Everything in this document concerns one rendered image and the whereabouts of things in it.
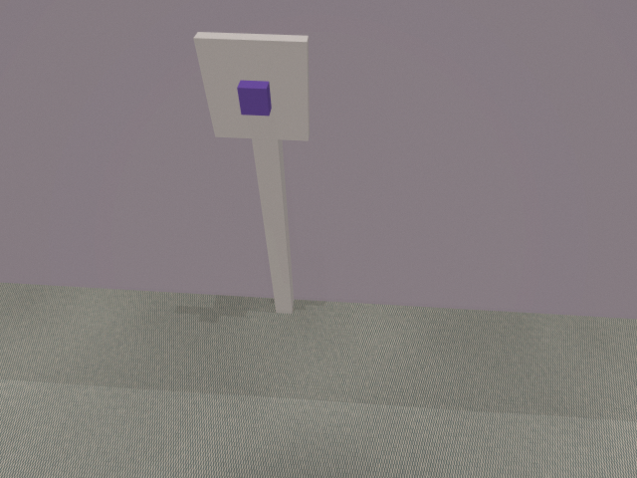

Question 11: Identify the button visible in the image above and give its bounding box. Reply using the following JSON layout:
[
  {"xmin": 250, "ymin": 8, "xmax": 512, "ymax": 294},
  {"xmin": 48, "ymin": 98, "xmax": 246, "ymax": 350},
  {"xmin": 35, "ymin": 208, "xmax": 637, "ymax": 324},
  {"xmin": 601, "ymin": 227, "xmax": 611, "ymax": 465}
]
[{"xmin": 237, "ymin": 81, "xmax": 272, "ymax": 116}]

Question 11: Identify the panel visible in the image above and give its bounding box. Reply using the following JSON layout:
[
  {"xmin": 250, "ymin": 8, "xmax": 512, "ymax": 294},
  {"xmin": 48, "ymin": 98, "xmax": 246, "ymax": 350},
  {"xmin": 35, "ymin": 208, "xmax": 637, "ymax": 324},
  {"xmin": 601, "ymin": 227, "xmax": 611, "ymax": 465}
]
[{"xmin": 193, "ymin": 32, "xmax": 310, "ymax": 314}]

